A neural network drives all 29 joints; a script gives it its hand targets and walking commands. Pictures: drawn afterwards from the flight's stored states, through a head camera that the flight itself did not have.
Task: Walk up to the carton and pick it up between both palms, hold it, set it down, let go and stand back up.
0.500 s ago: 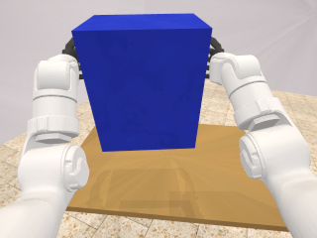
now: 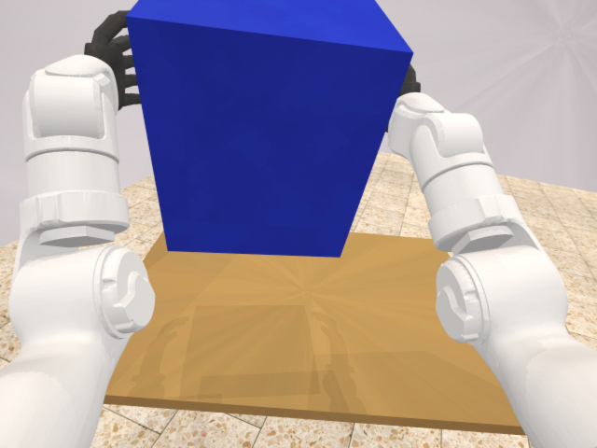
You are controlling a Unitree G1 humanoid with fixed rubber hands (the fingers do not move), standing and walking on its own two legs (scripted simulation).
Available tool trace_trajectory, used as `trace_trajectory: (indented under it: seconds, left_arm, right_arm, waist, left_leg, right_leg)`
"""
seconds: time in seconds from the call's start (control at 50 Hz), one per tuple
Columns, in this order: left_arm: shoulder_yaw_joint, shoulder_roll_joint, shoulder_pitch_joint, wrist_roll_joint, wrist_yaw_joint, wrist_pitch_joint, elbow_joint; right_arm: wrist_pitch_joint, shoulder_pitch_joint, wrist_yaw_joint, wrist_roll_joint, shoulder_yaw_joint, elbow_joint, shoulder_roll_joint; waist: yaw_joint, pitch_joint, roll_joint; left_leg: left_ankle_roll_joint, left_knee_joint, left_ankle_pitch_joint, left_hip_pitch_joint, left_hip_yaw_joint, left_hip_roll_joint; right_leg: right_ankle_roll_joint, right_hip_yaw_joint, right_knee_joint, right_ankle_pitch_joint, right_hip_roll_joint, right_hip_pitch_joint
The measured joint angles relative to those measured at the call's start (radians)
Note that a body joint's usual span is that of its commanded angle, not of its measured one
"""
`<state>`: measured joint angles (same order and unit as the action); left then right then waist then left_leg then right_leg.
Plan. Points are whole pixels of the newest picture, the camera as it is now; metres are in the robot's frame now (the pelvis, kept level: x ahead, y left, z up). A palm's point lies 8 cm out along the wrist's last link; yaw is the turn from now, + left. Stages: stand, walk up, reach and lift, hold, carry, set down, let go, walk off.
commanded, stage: set down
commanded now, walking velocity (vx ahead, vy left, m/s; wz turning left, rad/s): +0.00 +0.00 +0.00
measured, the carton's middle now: (264, 131) +0.37 +0.02 +0.34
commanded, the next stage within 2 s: none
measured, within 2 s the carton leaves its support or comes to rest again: neither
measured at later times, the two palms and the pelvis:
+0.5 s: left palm (142, 158) +0.36 +0.16 +0.31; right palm (398, 186) +0.33 -0.16 +0.29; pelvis -0.01 +0.01 +0.00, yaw +0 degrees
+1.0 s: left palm (172, 185) +0.37 +0.13 +0.27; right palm (415, 227) +0.31 -0.18 +0.24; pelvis -0.04 +0.02 +0.00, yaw +0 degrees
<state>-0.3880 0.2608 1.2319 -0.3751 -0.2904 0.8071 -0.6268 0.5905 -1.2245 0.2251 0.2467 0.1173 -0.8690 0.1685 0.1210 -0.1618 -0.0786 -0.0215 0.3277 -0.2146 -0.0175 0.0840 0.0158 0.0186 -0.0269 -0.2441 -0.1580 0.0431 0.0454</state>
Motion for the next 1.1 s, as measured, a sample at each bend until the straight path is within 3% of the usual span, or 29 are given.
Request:
trace_trajectory:
  seconds: [0.08,0.2,0.28,0.36,0.6,0.8,1.1]
  left_arm:
    - [0.026,-0.019,-0.071,0.003,0.008,0.006,0.084]
    - [0.057,-0.074,-0.208,0.006,0.058,0.014,0.258]
    - [0.063,-0.125,-0.303,0.01,0.097,0.024,0.383]
    - [0.033,-0.162,-0.36,0.007,0.097,0.018,0.459]
    - [-0.017,-0.151,-0.281,-0.043,0.048,-0.046,0.315]
    - [-0.044,-0.161,-0.196,-0.087,0.033,-0.117,0.192]
    - [-0.028,-0.233,-0.35,-0.074,0.063,-0.195,0.266]
  right_arm:
    - [-0.021,0.077,0.012,0.012,-0.01,0.069,-0.017]
    - [-0.065,0.21,0.046,0.043,-0.04,0.217,-0.035]
    - [-0.096,0.289,0.062,0.072,-0.075,0.325,-0.04]
    - [-0.103,0.334,0.065,0.067,-0.083,0.384,-0.048]
    - [-0.169,0.357,0.032,-0.095,0.009,0.336,-0.137]
    - [-0.277,0.36,-0.011,-0.19,0.118,0.276,-0.179]
    - [-0.431,0.489,-0.033,-0.192,0.09,0.308,-0.173]
  waist:
    - [0.021,0.033,-0.013]
    - [0.052,0.088,-0.017]
    - [0.062,0.119,-0.002]
    - [0.064,0.15,0.013]
    - [0.036,0.168,0.023]
    - [0.042,0.198,0.002]
    - [0.049,0.273,-0.024]
  left_leg:
    - [0.001,0.016,-0.011,-0.001,0.002,0.001]
    - [0.004,0.046,-0.029,0.001,0.0,0.004]
    - [0.009,0.063,-0.039,-0.004,-0.007,0.005]
    - [0.016,0.061,-0.04,-0.034,-0.014,0.002]
    - [0.026,-0.002,0.018,-0.072,-0.017,-0.024]
    - [0.028,-0.038,0.064,-0.059,-0.026,-0.032]
    - [0.027,-0.04,0.062,-0.079,-0.052,-0.022]
  right_leg:
    - [-0.003,0.004,0.012,0.002,0.001,0.016]
    - [-0.008,0.006,0.022,0.005,0.004,0.032]
    - [-0.013,0.002,0.022,0.006,0.004,0.042]
    - [-0.018,0.001,0.018,0.003,0.0,0.069]
    - [-0.027,0.011,0.003,0.014,-0.03,0.076]
    - [-0.03,0.016,0.006,0.041,-0.043,0.048]
    - [-0.029,0.012,0.002,0.042,-0.04,0.059]
